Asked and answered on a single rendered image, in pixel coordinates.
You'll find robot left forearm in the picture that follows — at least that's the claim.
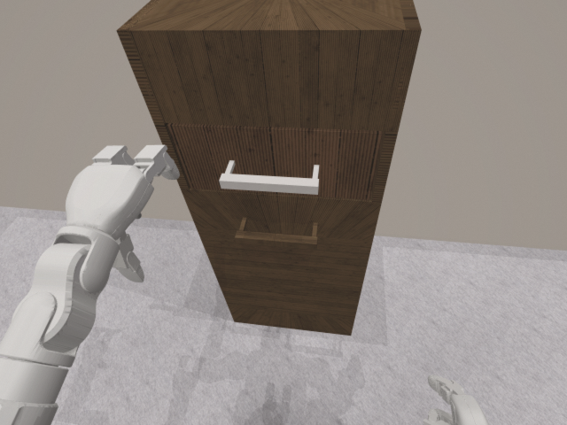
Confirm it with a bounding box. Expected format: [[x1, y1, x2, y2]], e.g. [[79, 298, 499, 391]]
[[0, 225, 120, 425]]

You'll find handle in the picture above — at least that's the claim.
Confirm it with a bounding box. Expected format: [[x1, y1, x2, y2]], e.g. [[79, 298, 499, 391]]
[[235, 230, 317, 250], [219, 160, 319, 195]]

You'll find cabinet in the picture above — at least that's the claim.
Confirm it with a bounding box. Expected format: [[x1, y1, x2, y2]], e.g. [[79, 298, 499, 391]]
[[116, 0, 422, 336]]

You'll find drawer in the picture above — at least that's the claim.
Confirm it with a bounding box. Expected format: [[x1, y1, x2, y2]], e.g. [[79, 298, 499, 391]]
[[167, 123, 383, 200]]

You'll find right robot hand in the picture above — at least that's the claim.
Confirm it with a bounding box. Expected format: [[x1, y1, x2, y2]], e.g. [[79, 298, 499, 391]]
[[423, 375, 489, 425]]

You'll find left robot hand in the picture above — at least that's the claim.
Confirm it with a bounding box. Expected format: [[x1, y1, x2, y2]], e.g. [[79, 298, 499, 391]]
[[66, 145, 180, 282]]

